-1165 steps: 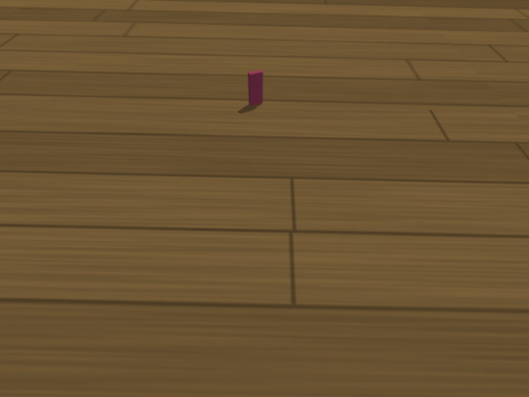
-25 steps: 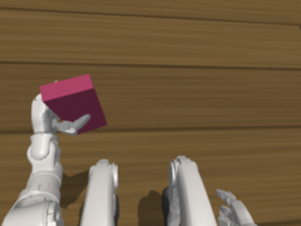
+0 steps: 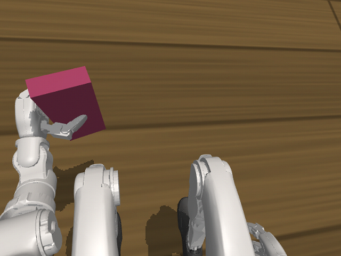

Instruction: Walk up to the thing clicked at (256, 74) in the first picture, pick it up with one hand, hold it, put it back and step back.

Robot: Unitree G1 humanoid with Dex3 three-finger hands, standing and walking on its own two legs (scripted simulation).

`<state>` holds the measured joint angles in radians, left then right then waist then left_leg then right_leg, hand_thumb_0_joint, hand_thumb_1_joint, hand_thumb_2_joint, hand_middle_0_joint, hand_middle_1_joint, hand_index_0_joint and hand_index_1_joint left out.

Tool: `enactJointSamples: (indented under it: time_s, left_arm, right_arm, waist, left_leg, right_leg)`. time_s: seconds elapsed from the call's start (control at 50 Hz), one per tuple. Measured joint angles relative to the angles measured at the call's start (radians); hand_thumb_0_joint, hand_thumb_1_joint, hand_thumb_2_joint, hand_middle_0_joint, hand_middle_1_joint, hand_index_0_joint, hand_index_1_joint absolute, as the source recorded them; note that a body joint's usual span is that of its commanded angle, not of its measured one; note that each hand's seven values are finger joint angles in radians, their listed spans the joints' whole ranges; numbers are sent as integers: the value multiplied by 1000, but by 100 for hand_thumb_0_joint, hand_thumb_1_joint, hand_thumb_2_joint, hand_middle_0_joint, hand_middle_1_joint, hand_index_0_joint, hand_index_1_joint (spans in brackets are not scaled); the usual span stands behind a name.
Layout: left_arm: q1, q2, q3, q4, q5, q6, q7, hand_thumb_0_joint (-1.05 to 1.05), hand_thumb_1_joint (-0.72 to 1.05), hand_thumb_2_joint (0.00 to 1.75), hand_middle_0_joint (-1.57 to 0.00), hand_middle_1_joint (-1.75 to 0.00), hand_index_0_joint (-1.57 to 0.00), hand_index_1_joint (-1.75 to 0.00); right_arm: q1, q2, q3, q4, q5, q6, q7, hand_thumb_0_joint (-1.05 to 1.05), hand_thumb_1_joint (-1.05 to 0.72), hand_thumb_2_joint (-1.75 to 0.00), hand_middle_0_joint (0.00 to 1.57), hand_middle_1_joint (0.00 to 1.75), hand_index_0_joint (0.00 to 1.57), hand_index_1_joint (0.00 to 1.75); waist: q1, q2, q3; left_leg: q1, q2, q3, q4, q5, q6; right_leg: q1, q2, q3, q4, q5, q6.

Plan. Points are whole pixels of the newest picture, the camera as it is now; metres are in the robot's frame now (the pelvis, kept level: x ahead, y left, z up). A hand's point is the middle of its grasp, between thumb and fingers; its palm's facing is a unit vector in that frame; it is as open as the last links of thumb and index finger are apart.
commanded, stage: crouch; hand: left
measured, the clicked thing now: (76, 110) +0.45 +0.18 -0.05
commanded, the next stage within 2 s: lower in 0.54 s
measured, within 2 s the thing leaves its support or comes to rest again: neither
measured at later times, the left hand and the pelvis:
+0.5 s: hand (70, 116) +0.46 +0.21 -0.10, palm faces +0.09 -1.00 -0.01, open 8.3 cm; pelvis +0.00 +0.00 -0.04, yaw -3 degrees
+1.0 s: hand (77, 123) +0.46 +0.21 -0.16, palm faces +0.09 -1.00 +0.00, open 8.3 cm; pelvis +0.00 +0.01 -0.05, yaw -6 degrees
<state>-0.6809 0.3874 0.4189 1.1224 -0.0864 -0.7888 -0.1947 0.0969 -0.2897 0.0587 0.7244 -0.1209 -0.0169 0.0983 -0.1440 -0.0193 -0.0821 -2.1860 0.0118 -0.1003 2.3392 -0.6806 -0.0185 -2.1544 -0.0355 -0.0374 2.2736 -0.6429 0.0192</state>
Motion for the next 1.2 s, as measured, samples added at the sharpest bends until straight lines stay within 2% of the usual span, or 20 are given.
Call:
enactJointSamples:
  time_s: [0.32,0.72,1.2]
  left_arm:
    - [8,50,14,-16,-1,-8,0,0,-31,104,-92,-122,-92,-120]
    - [15,93,18,-12,-12,-36,19,0,-31,105,-93,-121,-93,-120]
    - [-2,235,30,141,-12,-170,67,0,-31,104,-93,-120,-94,-119]
  right_arm:
    - [-37,-25,48,-18,-29,22,12,0,-92,-90,20,30,20,30]
    - [-67,-37,102,-30,-60,43,33,0,-92,-90,20,30,20,30]
    - [-160,-71,250,-79,-142,36,58,0,-93,-90,20,30,20,30]
  waist:
    - [-25,-18,65]
    - [-41,-35,122]
    - [-99,-120,258]
  left_leg:
    - [-62,-4,-43,103,-14,-4]
    - [-90,-8,-80,172,-24,-4]
    - [-73,-14,-158,245,-32,-5]
  right_leg:
    - [-45,8,-30,73,-1,5]
    - [-55,16,-57,114,0,15]
    - [-4,33,-118,127,15,31]
